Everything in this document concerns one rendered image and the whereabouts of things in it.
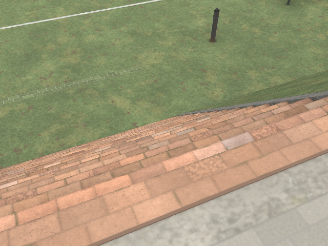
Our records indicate stairs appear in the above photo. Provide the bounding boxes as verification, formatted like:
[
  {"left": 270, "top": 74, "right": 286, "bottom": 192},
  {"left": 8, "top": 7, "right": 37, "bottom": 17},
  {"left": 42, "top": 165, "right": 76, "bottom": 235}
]
[{"left": 0, "top": 97, "right": 328, "bottom": 232}]

